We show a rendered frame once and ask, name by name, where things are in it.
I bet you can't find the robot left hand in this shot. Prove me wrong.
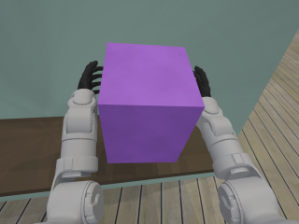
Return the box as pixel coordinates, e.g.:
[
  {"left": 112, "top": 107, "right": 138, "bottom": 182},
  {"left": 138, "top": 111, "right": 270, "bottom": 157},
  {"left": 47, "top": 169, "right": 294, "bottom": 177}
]
[{"left": 78, "top": 61, "right": 104, "bottom": 94}]

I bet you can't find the right robot forearm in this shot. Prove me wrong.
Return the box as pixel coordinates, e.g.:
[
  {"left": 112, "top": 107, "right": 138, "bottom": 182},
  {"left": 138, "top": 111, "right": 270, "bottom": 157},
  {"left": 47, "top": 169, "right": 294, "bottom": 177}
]
[{"left": 195, "top": 96, "right": 279, "bottom": 211}]

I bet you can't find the table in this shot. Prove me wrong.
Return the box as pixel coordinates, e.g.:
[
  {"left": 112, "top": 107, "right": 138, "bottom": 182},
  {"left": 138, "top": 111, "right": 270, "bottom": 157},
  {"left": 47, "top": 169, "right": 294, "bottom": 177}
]
[{"left": 0, "top": 115, "right": 214, "bottom": 197}]

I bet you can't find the robot right upper arm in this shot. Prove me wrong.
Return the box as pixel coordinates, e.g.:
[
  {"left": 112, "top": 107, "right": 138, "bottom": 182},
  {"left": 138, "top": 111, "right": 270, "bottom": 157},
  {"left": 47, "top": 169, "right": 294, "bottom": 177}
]
[{"left": 218, "top": 176, "right": 299, "bottom": 224}]

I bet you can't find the robot left upper arm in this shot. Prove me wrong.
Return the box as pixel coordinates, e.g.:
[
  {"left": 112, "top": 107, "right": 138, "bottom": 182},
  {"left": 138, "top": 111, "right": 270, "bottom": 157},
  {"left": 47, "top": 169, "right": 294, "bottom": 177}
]
[{"left": 34, "top": 180, "right": 105, "bottom": 224}]

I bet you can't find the left robot forearm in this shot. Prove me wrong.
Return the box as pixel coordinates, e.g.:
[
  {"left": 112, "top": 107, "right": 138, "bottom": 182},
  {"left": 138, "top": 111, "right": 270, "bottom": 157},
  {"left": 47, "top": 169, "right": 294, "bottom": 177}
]
[{"left": 47, "top": 89, "right": 98, "bottom": 218}]

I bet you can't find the robot right hand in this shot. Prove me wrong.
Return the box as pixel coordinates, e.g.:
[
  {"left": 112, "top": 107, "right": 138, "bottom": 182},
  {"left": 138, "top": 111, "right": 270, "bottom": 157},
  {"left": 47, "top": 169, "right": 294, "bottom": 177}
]
[{"left": 192, "top": 66, "right": 211, "bottom": 98}]

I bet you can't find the carton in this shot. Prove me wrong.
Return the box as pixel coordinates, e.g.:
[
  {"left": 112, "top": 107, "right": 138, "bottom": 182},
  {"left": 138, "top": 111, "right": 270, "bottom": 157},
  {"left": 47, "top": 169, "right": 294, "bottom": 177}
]
[{"left": 97, "top": 42, "right": 205, "bottom": 163}]

